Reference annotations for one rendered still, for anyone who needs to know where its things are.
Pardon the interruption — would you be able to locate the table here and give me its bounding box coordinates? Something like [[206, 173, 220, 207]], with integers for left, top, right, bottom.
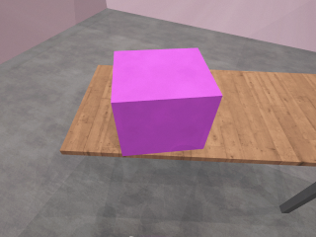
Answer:
[[59, 65, 316, 213]]

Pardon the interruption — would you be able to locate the carton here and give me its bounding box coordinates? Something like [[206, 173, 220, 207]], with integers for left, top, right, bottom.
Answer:
[[111, 47, 223, 156]]

